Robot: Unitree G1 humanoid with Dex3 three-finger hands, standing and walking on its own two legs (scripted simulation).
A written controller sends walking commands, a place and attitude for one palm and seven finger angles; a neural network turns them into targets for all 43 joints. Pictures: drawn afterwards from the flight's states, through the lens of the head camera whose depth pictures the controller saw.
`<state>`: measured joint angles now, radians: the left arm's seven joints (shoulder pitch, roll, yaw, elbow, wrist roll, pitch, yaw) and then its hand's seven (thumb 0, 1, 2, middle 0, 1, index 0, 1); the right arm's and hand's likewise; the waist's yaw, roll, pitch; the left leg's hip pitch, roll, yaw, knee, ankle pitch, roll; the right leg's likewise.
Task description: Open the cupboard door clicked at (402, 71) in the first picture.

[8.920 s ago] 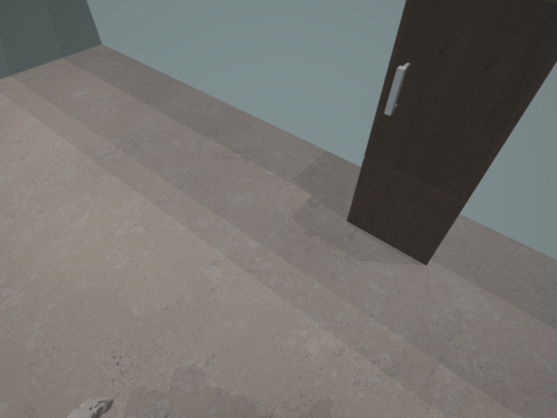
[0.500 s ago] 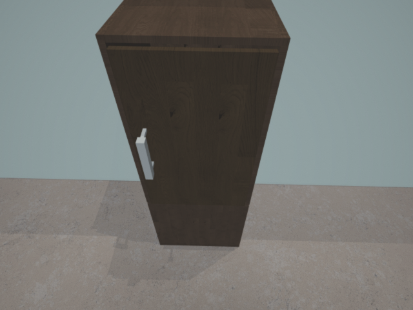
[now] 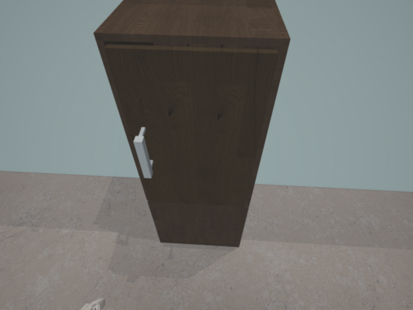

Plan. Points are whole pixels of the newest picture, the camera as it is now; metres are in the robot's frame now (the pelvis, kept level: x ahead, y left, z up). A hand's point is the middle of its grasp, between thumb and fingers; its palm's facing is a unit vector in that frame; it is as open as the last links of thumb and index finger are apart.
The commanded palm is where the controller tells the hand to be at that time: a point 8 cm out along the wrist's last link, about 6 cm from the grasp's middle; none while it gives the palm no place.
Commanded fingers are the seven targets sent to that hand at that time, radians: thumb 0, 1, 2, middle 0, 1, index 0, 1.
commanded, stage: raise the hand with hooked fingers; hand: left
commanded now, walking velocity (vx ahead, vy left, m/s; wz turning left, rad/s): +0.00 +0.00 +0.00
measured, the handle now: (145, 153) +0.51 +0.21 -0.04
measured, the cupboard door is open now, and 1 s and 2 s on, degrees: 0 0 0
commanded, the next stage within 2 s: none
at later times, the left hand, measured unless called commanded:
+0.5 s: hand (100, 287) +0.17 +0.22 -0.06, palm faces +0.10 -0.99 -0.06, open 9.6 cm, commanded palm +0.15 +0.27 -0.05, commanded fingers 0.00 0.20 0.60 -0.25 -0.75 -0.25 -0.75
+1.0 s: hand (94, 261) +0.22 +0.25 -0.06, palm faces -0.03 -1.00 -0.06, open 12.5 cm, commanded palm +0.19 +0.32 -0.04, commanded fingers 0.00 -0.38 0.35 -0.29 -1.12 -0.29 -1.12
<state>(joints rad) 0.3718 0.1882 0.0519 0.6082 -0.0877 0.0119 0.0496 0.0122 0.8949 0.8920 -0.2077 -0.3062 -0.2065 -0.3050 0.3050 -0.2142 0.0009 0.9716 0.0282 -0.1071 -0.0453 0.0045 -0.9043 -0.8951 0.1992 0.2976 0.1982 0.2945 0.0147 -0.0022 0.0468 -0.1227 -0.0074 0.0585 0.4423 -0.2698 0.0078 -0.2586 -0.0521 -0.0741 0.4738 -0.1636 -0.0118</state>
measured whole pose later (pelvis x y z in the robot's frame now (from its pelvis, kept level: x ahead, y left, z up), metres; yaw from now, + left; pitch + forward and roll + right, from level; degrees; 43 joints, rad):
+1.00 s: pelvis -0.01 +0.02 -0.09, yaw +3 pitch +15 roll -3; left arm 0.25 0.34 0.30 0.13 -0.33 -0.37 -0.45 0.00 -0.16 0.44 -0.28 -0.98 -0.28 -0.98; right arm 0.24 -0.28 0.00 0.54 0.04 -0.24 -0.05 0.01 -0.90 -0.90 0.20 0.30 0.20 0.30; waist -0.01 0.00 -0.11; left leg -0.89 0.00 -0.01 1.21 -0.59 0.03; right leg -0.95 -0.06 -0.10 1.11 -0.42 0.00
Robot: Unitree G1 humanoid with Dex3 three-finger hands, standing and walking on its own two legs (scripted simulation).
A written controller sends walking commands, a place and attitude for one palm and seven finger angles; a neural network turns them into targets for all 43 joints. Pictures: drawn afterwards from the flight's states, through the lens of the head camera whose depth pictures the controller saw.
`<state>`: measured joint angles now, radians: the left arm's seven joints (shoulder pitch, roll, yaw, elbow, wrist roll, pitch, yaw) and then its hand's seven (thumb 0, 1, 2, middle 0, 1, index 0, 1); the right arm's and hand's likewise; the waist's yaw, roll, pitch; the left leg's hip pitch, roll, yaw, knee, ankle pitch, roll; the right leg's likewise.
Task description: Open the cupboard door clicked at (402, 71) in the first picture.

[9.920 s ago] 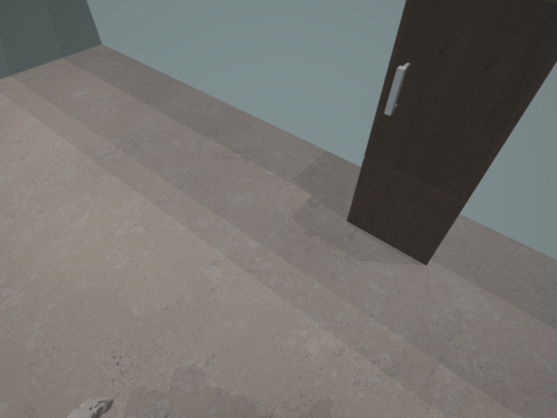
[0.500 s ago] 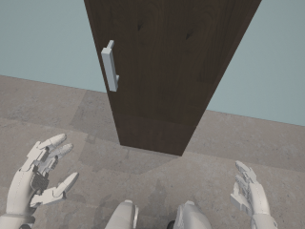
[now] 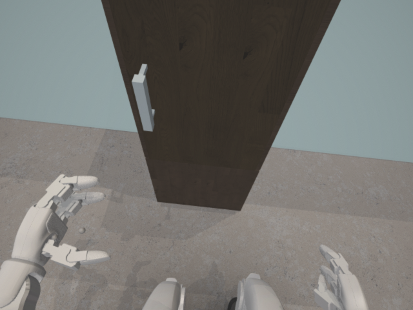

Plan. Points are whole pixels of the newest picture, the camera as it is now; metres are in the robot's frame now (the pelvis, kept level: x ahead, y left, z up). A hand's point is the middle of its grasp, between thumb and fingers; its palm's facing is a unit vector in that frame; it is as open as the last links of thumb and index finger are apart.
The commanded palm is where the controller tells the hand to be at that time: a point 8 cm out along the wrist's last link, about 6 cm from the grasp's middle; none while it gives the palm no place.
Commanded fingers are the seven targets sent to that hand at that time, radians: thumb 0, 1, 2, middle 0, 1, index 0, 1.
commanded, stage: raise the hand with hooked fingers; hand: left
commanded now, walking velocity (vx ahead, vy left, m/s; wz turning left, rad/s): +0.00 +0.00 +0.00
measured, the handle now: (146, 99) +0.53 +0.18 +0.05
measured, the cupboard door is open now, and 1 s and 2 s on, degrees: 0 0 0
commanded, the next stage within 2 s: move the hooked fingers beside the handle in 1.02 s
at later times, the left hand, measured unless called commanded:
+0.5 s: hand (63, 187) +0.30 +0.26 +0.08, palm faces -0.02 -1.00 -0.08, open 14.0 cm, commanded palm +0.27 +0.31 +0.07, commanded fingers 0.00 -0.50 0.30 -0.30 -1.20 -0.30 -1.20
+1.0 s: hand (71, 187) +0.30 +0.25 +0.07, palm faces -0.03 -1.00 -0.05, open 14.0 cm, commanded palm +0.27 +0.30 +0.07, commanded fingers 0.00 -0.50 0.30 -0.30 -1.20 -0.30 -1.20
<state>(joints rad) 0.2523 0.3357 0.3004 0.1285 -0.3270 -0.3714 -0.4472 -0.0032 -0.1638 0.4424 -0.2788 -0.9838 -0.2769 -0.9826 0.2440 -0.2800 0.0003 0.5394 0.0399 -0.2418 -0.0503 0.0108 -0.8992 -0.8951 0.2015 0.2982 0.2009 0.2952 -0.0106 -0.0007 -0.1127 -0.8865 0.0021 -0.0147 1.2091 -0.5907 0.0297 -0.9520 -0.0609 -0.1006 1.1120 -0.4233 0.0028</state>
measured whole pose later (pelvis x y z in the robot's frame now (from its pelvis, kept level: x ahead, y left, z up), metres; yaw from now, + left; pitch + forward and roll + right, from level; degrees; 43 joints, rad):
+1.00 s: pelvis +0.01 -0.01 +0.02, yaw -1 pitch +15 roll -2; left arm 0.00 0.42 0.44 0.42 -0.37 -0.35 -0.55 -0.02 -0.50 0.30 -0.31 -1.20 -0.30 -1.20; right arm 0.28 -0.28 0.03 0.52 0.04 -0.19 -0.05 0.01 -0.90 -0.90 0.20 0.30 0.20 0.30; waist -0.03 0.01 -0.11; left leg -0.81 0.02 -0.01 1.10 -0.56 0.01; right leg -0.88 -0.04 -0.10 1.02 -0.40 -0.02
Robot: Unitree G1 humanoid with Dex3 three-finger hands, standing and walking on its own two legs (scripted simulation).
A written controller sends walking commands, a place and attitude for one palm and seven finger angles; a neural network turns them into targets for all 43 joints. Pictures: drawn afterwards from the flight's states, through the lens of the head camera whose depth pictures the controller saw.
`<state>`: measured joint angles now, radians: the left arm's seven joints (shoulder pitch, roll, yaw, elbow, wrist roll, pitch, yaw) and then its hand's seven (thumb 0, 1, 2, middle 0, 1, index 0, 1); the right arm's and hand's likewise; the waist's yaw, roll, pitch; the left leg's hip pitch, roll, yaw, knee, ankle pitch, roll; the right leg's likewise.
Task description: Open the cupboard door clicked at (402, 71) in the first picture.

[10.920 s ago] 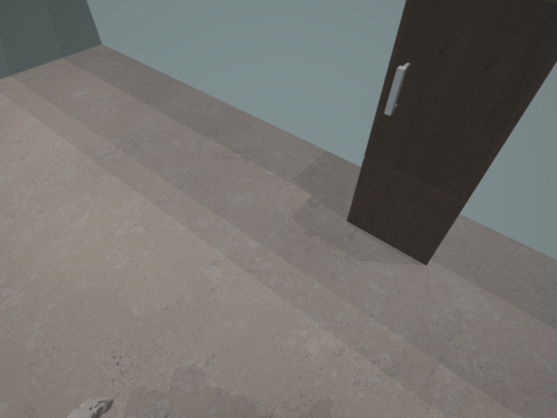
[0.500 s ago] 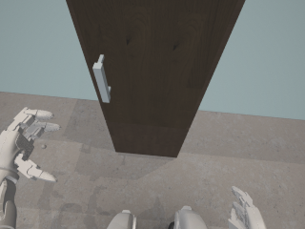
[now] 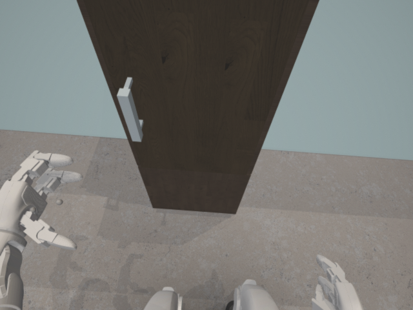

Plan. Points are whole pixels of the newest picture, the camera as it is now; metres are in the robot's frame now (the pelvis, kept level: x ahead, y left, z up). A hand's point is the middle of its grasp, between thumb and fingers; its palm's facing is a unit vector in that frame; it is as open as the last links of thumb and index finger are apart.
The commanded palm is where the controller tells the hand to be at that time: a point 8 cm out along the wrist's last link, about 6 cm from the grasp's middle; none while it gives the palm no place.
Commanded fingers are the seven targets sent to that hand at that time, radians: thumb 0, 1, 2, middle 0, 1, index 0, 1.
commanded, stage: raise the hand with hooked fingers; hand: left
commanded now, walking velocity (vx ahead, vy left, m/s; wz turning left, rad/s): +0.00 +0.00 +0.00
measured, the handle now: (133, 111) +0.52 +0.19 +0.03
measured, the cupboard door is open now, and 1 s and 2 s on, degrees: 0 0 0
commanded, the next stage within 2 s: move the hooked fingers beside the handle in 0.02 s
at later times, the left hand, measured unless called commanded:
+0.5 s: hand (73, 178) +0.33 +0.26 +0.05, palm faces -0.04 -1.00 -0.03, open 14.0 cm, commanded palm +0.31 +0.32 +0.05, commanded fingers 0.00 -0.50 0.30 -0.30 -1.20 -0.30 -1.20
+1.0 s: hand (82, 149) +0.40 +0.27 +0.05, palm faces -0.02 -1.00 -0.02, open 14.0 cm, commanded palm +0.38 +0.32 +0.04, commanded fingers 0.00 -0.50 0.30 -0.30 -1.20 -0.30 -1.20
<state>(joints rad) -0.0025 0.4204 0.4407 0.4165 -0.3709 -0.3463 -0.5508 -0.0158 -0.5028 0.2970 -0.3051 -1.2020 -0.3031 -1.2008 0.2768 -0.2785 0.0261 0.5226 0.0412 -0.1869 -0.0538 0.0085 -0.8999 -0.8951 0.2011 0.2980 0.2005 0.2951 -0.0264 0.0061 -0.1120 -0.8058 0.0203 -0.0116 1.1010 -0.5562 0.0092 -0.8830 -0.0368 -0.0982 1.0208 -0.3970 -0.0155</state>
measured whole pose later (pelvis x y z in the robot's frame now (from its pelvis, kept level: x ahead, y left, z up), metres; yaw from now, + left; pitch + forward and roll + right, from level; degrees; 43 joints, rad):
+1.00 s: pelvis +0.00 +0.01 -0.01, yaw -1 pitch +20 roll -2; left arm -0.46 0.51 0.48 0.81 -0.26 -0.37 -0.52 -0.02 -0.50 0.30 -0.30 -1.20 -0.30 -1.20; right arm 0.30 -0.28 0.03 0.57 0.03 -0.09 -0.05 0.01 -0.90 -0.89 0.20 0.30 0.20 0.30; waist -0.08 -0.01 -0.11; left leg -0.92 0.02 0.01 1.14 -0.56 0.02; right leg -1.00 -0.03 -0.08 1.05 -0.39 -0.01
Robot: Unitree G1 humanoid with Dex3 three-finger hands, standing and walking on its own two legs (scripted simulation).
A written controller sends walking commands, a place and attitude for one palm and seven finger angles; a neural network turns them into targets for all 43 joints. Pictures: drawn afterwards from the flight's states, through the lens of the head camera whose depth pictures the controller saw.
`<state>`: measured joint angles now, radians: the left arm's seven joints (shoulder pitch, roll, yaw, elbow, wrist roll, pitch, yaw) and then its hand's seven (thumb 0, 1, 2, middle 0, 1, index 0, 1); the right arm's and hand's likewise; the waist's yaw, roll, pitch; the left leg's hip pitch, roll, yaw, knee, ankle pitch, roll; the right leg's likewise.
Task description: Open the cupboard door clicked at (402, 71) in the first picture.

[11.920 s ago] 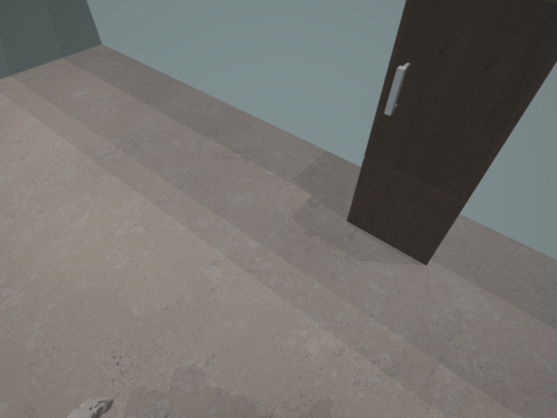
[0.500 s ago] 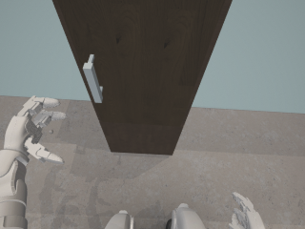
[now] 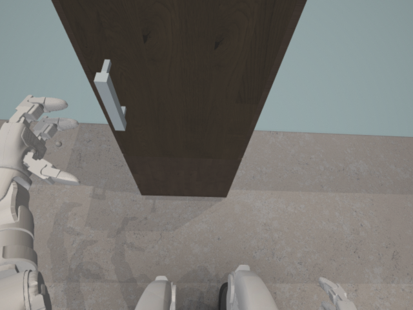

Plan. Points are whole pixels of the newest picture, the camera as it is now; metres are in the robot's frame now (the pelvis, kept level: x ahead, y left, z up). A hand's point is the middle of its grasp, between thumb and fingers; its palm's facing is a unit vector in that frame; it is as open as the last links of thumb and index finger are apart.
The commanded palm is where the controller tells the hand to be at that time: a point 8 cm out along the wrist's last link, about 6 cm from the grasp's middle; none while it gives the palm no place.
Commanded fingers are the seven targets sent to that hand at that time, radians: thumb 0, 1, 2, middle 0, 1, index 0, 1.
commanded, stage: move the hooked fingers beside the handle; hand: left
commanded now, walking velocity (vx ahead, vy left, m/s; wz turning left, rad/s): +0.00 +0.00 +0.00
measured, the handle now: (114, 97) +0.52 +0.20 +0.04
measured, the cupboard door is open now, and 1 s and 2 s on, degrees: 0 0 0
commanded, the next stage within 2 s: slide the fingers in behind the handle in 1.52 s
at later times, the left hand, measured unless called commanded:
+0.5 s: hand (70, 119) +0.46 +0.27 +0.05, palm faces -0.01 -1.00 -0.02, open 14.0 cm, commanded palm +0.44 +0.32 +0.05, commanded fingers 0.00 -0.50 0.30 -0.30 -1.20 -0.30 -1.20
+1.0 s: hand (75, 107) +0.49 +0.27 +0.04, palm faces -0.01 -1.00 -0.02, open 14.0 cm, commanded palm +0.47 +0.31 +0.04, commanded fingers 0.00 -0.50 0.30 -0.30 -1.20 -0.30 -1.20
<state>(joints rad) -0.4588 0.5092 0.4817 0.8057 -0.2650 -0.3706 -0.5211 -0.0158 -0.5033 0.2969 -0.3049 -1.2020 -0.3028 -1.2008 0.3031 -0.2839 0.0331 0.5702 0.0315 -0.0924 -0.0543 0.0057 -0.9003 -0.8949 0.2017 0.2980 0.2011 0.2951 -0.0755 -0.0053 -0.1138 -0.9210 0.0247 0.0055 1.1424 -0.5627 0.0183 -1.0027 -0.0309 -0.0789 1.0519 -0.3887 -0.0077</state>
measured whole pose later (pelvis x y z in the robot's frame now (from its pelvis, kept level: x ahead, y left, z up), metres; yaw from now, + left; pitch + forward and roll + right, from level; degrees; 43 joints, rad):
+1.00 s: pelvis +0.00 +0.01 -0.01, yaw -2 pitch +26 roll -4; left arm -0.80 0.68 0.55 1.09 -0.15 -0.36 -0.50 -0.02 -0.50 0.30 -0.30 -1.20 -0.30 -1.20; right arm 0.37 -0.29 0.06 0.57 0.01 0.07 -0.02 0.00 -0.90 -0.89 0.20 0.30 0.20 0.29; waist -0.17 0.01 -0.10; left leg -1.08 0.04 0.00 1.21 -0.58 0.03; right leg -1.15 -0.01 -0.08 1.07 -0.38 0.01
